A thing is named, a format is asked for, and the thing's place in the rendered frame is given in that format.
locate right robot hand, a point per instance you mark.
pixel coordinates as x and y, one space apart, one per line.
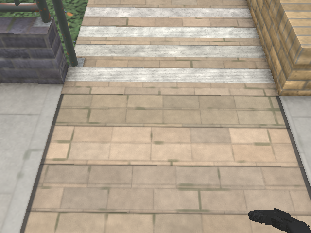
280 220

